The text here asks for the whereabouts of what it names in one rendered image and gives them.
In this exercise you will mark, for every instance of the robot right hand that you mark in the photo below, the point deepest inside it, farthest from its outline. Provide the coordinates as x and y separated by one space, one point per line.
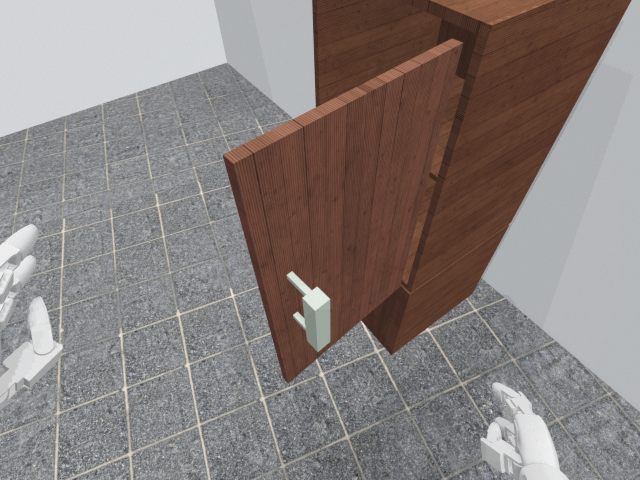
528 440

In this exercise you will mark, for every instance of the handle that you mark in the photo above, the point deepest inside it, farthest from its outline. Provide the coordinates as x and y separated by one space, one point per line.
316 306

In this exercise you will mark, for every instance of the robot left hand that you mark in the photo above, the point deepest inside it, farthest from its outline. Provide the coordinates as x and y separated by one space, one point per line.
28 363

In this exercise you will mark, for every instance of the cupboard door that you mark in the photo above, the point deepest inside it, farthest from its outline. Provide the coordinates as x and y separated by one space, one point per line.
334 195

